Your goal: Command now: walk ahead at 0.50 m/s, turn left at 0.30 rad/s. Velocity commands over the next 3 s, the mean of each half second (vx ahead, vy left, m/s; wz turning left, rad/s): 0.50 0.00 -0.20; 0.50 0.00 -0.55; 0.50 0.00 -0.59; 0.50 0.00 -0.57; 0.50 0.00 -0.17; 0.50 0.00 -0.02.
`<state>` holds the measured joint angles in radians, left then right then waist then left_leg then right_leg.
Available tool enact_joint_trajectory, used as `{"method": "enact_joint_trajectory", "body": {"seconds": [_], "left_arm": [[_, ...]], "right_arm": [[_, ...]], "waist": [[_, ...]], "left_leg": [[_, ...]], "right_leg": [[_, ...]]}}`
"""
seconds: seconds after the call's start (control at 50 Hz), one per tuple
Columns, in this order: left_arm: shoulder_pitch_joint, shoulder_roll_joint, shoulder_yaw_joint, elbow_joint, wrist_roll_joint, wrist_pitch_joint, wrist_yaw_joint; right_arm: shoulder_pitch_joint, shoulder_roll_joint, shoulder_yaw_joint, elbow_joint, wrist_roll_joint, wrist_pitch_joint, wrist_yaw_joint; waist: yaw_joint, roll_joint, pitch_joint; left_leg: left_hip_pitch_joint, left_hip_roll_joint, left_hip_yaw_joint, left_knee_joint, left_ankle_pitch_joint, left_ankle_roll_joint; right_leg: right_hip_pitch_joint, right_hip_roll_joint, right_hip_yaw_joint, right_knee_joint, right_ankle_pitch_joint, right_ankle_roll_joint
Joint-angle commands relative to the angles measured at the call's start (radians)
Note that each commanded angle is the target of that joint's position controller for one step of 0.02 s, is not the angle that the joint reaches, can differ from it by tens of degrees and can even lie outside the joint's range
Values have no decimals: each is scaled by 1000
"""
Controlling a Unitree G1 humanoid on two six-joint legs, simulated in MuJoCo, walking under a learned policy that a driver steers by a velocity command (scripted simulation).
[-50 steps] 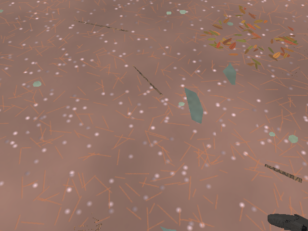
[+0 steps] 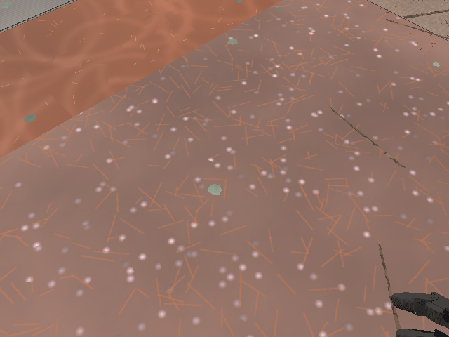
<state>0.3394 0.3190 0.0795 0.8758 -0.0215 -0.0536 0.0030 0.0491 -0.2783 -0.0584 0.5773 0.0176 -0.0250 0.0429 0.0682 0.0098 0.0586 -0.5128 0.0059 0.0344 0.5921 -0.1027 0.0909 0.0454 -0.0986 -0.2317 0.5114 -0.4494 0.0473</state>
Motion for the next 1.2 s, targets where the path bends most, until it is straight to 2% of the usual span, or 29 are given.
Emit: {"method": "enact_joint_trajectory", "body": {"seconds": [0.02,0.04,0.06,0.08,0.12,0.18,0.26,0.34,0.42,0.5,0.54,0.56,0.58,0.6,0.62,0.64,0.66,0.74,0.82,0.9,0.98,1.0,1.02,1.04,1.06,1.08,1.1,1.14,1.2], "left_arm": [[59,32,-29,-106,21,-41,-9],[-36,136,-1,-107,-21,-57,-20],[-109,134,-3,-131,-43,-63,-24],[-123,115,-6,-126,-28,-62,-17],[-73,109,0,-98,-9,-36,-16],[-49,67,-3,-80,-10,1,-10],[-130,46,-3,-101,-3,-1,-12],[-243,9,-21,-138,2,-11,-36],[-332,2,-29,-200,4,-13,-63],[-234,59,0,-224,2,-3,-78],[54,168,56,-170,-1,5,-54],[102,279,81,-164,-5,7,-38],[115,232,62,-187,-2,-3,-39],[89,175,45,-185,7,-9,-39],[28,147,38,-192,3,-12,-37],[-42,116,28,-205,-1,-12,-35],[-85,88,18,-223,10,-12,-31],[-106,117,26,-239,11,-14,-11],[-56,139,34,-224,-1,0,9],[3,135,35,-206,-8,14,13],[-25,91,25,-220,3,17,14],[-15,27,1,-235,14,14,9],[124,-43,-20,-270,-6,2,8],[132,57,-7,-252,-24,0,10],[29,125,12,-254,-20,6,11],[-39,128,15,-266,-5,12,13],[-75,117,18,-278,5,13,11],[-69,83,18,-286,-6,21,-1],[-95,38,8,-305,-4,35,-6]], "right_arm": [[375,-303,-94,20,4,-4,-26],[358,-209,-65,16,-7,-16,-17],[320,-180,-54,28,-14,-26,-15],[260,-154,-45,40,-13,-34,-14],[183,-104,-30,43,-26,-52,-15],[168,-108,-35,75,-32,-82,-19],[188,-108,-35,116,-40,-90,-37],[217,-130,-39,148,-31,-85,-49],[279,-150,-49,191,-16,-55,-56],[247,-201,-61,185,-8,-18,-78],[221,-197,-53,173,-7,-16,-88],[330,-59,-10,126,-40,-42,-69],[283,-80,0,121,-26,-86,-50],[169,-141,-18,90,17,-111,-34],[132,-136,-12,74,20,-125,-33],[123,-133,-15,81,-5,-126,-41],[139,-143,-24,85,-20,-116,-45],[156,-99,-14,79,-34,-75,-51],[-2,-58,7,45,-29,-78,-45],[-62,-103,-7,26,-7,-94,-28],[108,-162,-44,64,-12,-112,-30],[240,-211,-59,75,-31,-116,-38],[328,-305,-79,102,-48,-104,-37],[332,-236,-69,108,-22,-99,-30],[285,-162,-49,92,-18,-94,-34],[238,-136,-38,90,-25,-87,-36],[206,-111,-29,96,-30,-82,-37],[187,-88,-21,109,-33,-85,-42],[199,-114,-32,138,-24,-94,-43]], "waist": [[-141,258,-454],[-196,114,-407],[-186,102,-262],[-139,32,-179],[-75,71,-122],[-49,51,-78],[-71,37,-26],[-121,24,17],[-154,17,44],[-66,90,-69],[98,36,-223],[14,-226,-331],[44,-167,-475],[74,-106,-356],[37,-42,-236],[-12,9,-151],[-49,-12,-118],[-89,-47,-86],[-23,-90,-70],[-1,-112,-80],[-107,-138,-127],[-162,-40,-248],[-103,283,-363],[-122,274,-334],[-153,161,-209],[-146,94,-139],[-132,81,-87],[-101,122,-60],[-94,96,-43]], "left_leg": [[932,373,-800,-225,-154,307],[877,367,-727,-268,-179,259],[737,332,-554,-272,-104,220],[592,288,-435,-286,-23,182],[419,237,-299,-351,63,153],[338,229,-181,-437,119,154],[379,198,-34,-465,170,110],[426,201,60,-485,187,76],[603,254,94,-411,320,68],[668,261,144,-146,904,23],[436,198,168,286,755,-39],[-30,21,132,679,-117,-112],[-205,-81,-103,837,-494,-108],[-300,-14,-159,842,-419,-84],[-299,31,-144,753,-331,-70],[-251,67,-129,653,-284,-77],[-176,92,-129,595,-248,-88],[-82,92,-87,412,-162,-154],[5,31,-69,79,119,-177],[55,0,-109,-67,151,-162],[287,16,-108,-137,42,-79],[510,165,-249,-136,-40,-19],[818,395,-714,-234,-247,146],[815,432,-888,-297,-519,169],[710,381,-725,-312,-520,122],[597,333,-567,-310,-373,88],[507,290,-457,-325,-240,77],[421,243,-315,-368,-108,63],[406,253,-208,-415,7,91]], "right_leg": [[-698,98,176,808,-139,-41],[-785,49,302,870,-104,-53],[-816,13,287,843,-41,-69],[-783,-34,286,758,43,-71],[-669,-74,306,679,143,-60],[-659,-62,323,621,235,-33],[-740,-28,352,418,461,-18],[-717,-5,275,209,603,-35],[-797,14,226,115,495,-75],[-599,125,116,116,283,-151],[-133,136,206,23,351,-232],[272,-135,710,12,280,-415],[405,-237,1081,-154,193,-501],[338,-210,938,-195,200,-435],[182,-169,805,-202,254,-395],[25,-125,702,-214,352,-365],[-88,-96,638,-236,442,-355],[-290,-36,516,-284,587,-352],[-352,35,447,-259,462,-281],[-269,-10,561,-188,326,-252],[-254,11,615,5,331,-187],[-343,75,537,262,240,-149],[-679,218,399,606,-138,-83],[-838,140,409,768,-133,-68],[-870,101,404,814,-34,-63],[-845,68,371,800,41,-58],[-820,43,371,754,92,-56],[-750,7,356,694,141,-55],[-773,-6,336,618,182,-42]]}}
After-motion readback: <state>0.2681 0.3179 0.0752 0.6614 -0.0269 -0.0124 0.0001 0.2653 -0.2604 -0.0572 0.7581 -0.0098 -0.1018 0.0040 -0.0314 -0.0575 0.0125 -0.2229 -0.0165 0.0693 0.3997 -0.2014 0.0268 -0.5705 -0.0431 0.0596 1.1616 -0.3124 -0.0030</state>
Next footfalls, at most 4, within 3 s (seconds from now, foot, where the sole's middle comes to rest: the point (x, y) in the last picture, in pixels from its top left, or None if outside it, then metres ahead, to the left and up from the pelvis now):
0.54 right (295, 334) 0.45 -0.15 -0.75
1.00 left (257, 228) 0.78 -0.03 -0.75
1.52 right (372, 219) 0.85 -0.42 -0.75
2.00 left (387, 146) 1.17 -0.52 -0.75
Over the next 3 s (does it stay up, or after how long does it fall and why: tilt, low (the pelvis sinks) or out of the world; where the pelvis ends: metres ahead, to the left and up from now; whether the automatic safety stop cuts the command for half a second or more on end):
stays up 1.21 -0.93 0.01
